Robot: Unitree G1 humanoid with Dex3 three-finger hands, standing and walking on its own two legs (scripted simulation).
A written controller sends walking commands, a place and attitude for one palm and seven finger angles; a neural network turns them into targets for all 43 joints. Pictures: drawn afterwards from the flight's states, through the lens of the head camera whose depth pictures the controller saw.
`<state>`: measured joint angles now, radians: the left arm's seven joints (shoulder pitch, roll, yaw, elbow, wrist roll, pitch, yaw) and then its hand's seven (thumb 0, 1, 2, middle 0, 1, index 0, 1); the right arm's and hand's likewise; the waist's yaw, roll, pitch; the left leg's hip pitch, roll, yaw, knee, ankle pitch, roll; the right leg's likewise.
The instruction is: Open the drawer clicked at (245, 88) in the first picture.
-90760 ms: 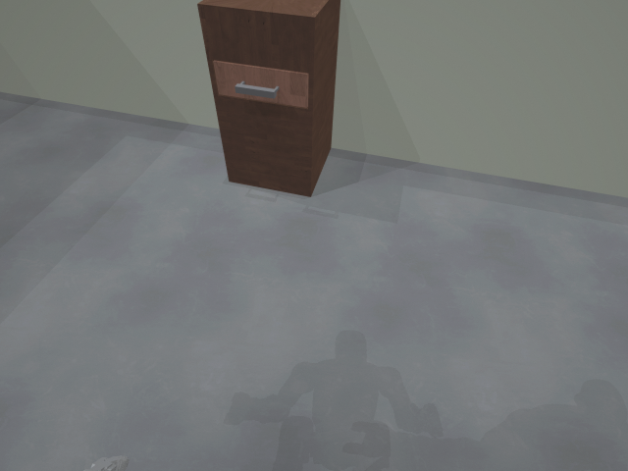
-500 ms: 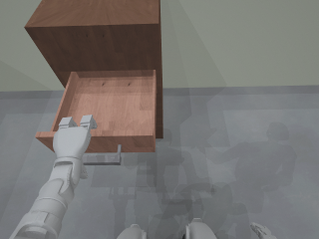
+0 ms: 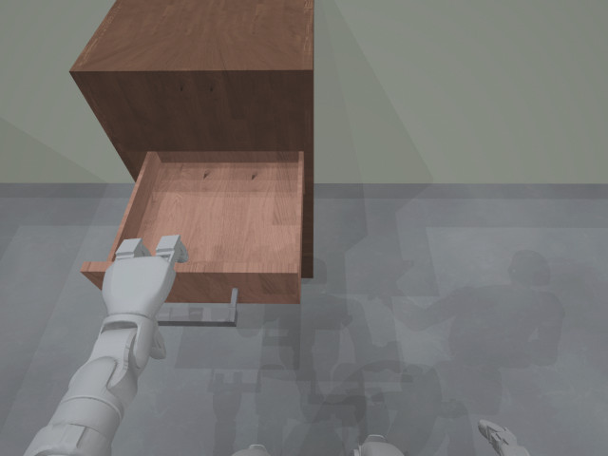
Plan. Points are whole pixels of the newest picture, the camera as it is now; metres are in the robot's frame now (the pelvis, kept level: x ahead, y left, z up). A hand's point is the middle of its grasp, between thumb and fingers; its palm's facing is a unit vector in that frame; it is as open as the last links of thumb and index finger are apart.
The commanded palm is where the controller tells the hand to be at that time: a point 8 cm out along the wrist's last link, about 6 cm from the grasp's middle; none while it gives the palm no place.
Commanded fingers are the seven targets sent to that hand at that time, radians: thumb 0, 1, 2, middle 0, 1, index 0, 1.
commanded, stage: draw the hand back to the body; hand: left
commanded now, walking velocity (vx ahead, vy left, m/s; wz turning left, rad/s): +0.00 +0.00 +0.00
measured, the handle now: (194, 305) +0.38 +0.24 -0.18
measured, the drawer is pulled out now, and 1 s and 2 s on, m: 0.30 0.30 0.30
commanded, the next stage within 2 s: step back with the hand held close in 1.58 s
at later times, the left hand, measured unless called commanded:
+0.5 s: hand (112, 313) +0.27 +0.25 +0.05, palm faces +0.02 -0.08 -1.00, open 13.8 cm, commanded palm +0.24 +0.26 +0.11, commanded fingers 0.00 -0.50 0.30 -0.30 -1.20 -0.30 -1.20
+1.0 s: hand (59, 310) +0.23 +0.22 +0.17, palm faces +0.36 -0.86 -0.38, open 12.0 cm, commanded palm +0.18 +0.26 +0.18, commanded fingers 0.00 0.27 0.63 -0.25 -0.70 -0.25 -0.70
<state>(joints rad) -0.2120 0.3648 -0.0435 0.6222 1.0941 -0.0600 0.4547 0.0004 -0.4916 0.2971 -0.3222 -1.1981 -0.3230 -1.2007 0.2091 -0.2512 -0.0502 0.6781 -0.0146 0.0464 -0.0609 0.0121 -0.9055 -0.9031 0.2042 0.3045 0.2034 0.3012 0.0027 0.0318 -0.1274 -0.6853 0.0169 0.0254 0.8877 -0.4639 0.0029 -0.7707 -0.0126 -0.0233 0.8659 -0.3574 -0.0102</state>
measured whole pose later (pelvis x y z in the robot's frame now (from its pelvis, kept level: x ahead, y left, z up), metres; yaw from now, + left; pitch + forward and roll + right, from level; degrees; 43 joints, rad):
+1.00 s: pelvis +0.02 -0.01 +0.05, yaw +1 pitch -4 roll -1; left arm 0.41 0.31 0.21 -0.28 -0.03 -0.10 0.11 0.00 -0.06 0.49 -0.28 -0.91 -0.28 -0.92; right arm 0.21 -0.21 0.05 0.63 -0.02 -0.15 -0.08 0.02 -0.90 -0.90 0.21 0.30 0.20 0.30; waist 0.05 0.07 0.04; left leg -0.05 0.04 0.01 0.40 -0.29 -0.02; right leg -0.13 0.02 -0.05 0.39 -0.20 -0.02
